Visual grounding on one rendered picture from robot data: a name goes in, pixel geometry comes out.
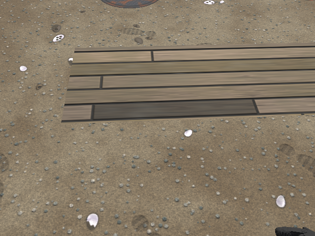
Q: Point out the right robot hand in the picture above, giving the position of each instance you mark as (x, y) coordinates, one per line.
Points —
(294, 231)

